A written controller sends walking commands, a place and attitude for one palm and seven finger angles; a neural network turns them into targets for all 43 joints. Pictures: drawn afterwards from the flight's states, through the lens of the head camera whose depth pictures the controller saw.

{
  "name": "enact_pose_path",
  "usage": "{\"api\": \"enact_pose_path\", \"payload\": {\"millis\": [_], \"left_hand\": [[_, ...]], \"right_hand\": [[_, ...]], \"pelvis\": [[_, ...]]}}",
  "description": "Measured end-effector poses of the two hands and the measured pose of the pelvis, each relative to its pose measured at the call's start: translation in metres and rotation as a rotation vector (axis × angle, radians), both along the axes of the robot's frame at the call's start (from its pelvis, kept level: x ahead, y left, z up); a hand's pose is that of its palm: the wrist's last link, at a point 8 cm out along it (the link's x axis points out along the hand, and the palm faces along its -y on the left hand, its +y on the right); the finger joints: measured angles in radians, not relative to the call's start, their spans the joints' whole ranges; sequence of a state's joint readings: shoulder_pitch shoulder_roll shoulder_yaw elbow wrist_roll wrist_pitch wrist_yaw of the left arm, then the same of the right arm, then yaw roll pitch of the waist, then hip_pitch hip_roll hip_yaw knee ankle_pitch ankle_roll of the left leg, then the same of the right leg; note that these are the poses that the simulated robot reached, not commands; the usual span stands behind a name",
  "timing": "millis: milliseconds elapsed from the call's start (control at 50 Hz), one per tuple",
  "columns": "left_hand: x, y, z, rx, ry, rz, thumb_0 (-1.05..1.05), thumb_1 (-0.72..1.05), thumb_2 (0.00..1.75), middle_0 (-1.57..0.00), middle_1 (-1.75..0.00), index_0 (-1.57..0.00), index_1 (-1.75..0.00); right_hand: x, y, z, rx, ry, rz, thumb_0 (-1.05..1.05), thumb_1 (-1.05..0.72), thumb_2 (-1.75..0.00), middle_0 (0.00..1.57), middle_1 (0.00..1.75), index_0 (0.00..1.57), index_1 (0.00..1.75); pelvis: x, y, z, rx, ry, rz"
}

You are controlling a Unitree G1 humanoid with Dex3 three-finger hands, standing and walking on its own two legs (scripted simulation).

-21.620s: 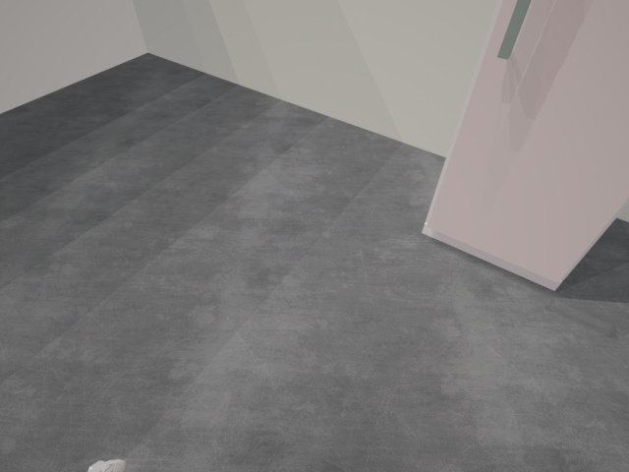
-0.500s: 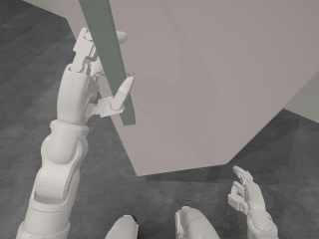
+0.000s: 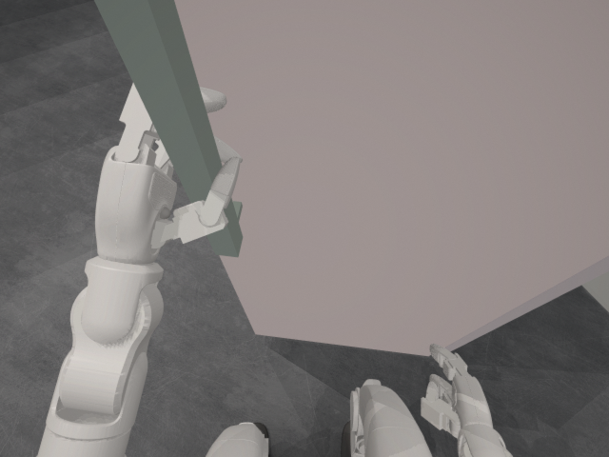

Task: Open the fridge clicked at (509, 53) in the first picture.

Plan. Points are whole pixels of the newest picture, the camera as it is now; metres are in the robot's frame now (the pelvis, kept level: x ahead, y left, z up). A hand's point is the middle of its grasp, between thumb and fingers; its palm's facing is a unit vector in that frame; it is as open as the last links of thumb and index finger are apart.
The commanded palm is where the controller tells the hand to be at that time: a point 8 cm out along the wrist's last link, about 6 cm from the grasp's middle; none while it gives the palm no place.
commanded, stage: walk backward, drawing the door open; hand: left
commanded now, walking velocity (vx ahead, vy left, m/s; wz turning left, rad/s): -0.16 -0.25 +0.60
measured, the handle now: (194, 109) +0.36 +0.11 +0.25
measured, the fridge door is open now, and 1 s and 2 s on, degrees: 52 61 58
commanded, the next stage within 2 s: stop walking and hold the door back in 0.18 s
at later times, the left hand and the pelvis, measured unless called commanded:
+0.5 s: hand (225, 288) +0.24 +0.08 +0.20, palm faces +0.41 -0.90 -0.16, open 6.9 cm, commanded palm +0.23 +0.12 +0.18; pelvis -0.03 -0.16 -0.01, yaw +18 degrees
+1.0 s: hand (225, 255) +0.26 +0.08 +0.20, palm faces +0.45 -0.88 -0.16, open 5.9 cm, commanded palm +0.23 +0.12 +0.18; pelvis -0.10 -0.20 -0.02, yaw +22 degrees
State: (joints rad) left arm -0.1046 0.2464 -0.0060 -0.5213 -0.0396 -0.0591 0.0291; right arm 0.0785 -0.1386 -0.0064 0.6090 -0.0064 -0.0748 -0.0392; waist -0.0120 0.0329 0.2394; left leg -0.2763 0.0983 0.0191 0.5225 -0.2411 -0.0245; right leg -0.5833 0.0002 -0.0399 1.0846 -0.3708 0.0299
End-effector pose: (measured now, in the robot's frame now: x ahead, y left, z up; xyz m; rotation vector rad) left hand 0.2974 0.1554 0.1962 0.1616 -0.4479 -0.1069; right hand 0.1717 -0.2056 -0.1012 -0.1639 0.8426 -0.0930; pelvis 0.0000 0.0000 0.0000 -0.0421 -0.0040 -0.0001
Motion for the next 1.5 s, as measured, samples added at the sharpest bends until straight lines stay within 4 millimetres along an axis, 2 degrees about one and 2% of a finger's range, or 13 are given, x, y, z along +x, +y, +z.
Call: {"api": "enact_pose_path", "payload": {"millis": [100,180,280,360,460,620,740,900,1020,1140,1240,1340,1500], "left_hand": [[-0.022,-0.009,0.002,-0.002,0.029,0.159,-0.11,0.58,0.84,-0.49,-1.41,-0.16,-1.29],[-0.040,-0.019,0.000,0.017,-0.020,0.332,-0.10,0.61,0.86,-0.47,-1.41,-0.16,-1.30],[-0.067,-0.028,0.001,0.012,0.001,0.452,-0.10,0.61,0.84,-0.47,-1.41,-0.18,-1.30],[-0.087,-0.033,0.000,-0.002,-0.017,0.484,-0.10,0.60,0.83,-0.46,-1.41,-0.21,-1.31],[-0.098,-0.034,-0.001,-0.009,-0.049,0.479,-0.14,0.55,0.86,-0.47,-1.41,-0.24,-1.29],[-0.102,-0.041,0.005,-0.063,0.068,0.574,-0.09,0.58,0.85,-0.47,-1.41,-0.31,-1.34],[-0.103,-0.045,0.008,-0.053,0.117,0.651,-0.11,0.59,0.82,-0.46,-1.41,-0.36,-1.38],[-0.094,-0.041,0.011,-0.041,0.181,0.630,-0.13,0.60,0.78,-0.46,-1.41,-0.39,-1.40],[-0.077,-0.036,0.009,-0.067,0.174,0.565,-0.11,0.62,0.78,-0.46,-1.41,-0.38,-1.40],[-0.073,-0.036,0.010,-0.082,0.186,0.575,-0.11,0.63,0.78,-0.46,-1.41,-0.38,-1.40],[-0.074,-0.038,0.010,-0.068,0.191,0.604,-0.12,0.62,0.78,-0.46,-1.41,-0.38,-1.40],[-0.072,-0.038,0.012,-0.061,0.229,0.630,-0.14,0.61,0.77,-0.46,-1.41,-0.39,-1.40],[-0.066,-0.031,0.014,-0.062,0.254,0.564,-0.13,0.60,0.74,-0.46,-1.41,-0.40,-1.40]], "right_hand": [[0.010,-0.033,0.003,0.032,-0.015,0.074,0.01,-0.90,-0.90,0.20,0.30,0.20,0.30],[0.027,-0.072,-0.009,0.057,-0.070,0.119,0.01,-0.90,-0.90,0.20,0.30,0.20,0.30],[0.037,-0.123,-0.006,-0.015,-0.070,0.112,0.01,-0.90,-0.90,0.20,0.30,0.20,0.30],[0.037,-0.147,0.003,-0.097,-0.045,0.155,0.01,-0.91,-0.90,0.20,0.30,0.20,0.30],[0.035,-0.148,0.006,-0.150,-0.045,0.249,0.01,-0.91,-0.90,0.19,0.30,0.19,0.30],[0.016,-0.113,0.017,-0.018,-0.086,0.404,0.01,-0.90,-0.90,0.20,0.30,0.20,0.30],[0.001,-0.116,0.002,0.024,-0.083,0.475,0.00,-0.90,-0.90,0.20,0.30,0.20,0.30],[-0.034,-0.185,-0.007,-0.102,0.020,0.362,0.01,-0.90,-0.90,0.20,0.30,0.20,0.30],[-0.071,-0.228,-0.009,-0.200,0.048,0.225,0.01,-0.90,-0.90,0.20,0.30,0.20,0.30],[-0.117,-0.223,-0.014,-0.149,0.128,0.198,0.01,-0.91,-0.90,0.19,0.30,0.19,0.30],[-0.135,-0.213,-0.033,-0.085,0.181,0.247,0.01,-0.90,-0.90,0.20,0.30,0.20,0.30],[-0.134,-0.213,-0.036,-0.065,0.186,0.240,0.01,-0.90,-0.90,0.20,0.30,0.20,0.30],[-0.108,-0.223,-0.014,-0.115,0.049,0.216,0.01,-0.90,-0.90,0.20,0.30,0.20,0.30]], "pelvis": [[-0.005,-0.050,0.001,-0.026,0.004,0.053],[-0.003,-0.100,-0.019,0.009,0.014,0.097],[-0.012,-0.127,-0.015,0.030,-0.003,0.170],[-0.015,-0.143,-0.013,0.040,0.016,0.252],[-0.027,-0.156,-0.019,0.037,-0.001,0.295],[-0.054,-0.187,-0.003,-0.004,-0.042,0.355],[-0.067,-0.219,-0.014,0.038,-0.019,0.377],[-0.086,-0.217,-0.006,0.077,-0.031,0.388],[-0.102,-0.200,-0.016,0.066,-0.036,0.371],[-0.107,-0.206,-0.008,0.038,-0.032,0.341],[-0.107,-0.219,-0.014,0.044,-0.031,0.326],[-0.107,-0.221,-0.010,0.050,-0.033,0.324],[-0.114,-0.210,-0.009,0.058,-0.027,0.302]]}}
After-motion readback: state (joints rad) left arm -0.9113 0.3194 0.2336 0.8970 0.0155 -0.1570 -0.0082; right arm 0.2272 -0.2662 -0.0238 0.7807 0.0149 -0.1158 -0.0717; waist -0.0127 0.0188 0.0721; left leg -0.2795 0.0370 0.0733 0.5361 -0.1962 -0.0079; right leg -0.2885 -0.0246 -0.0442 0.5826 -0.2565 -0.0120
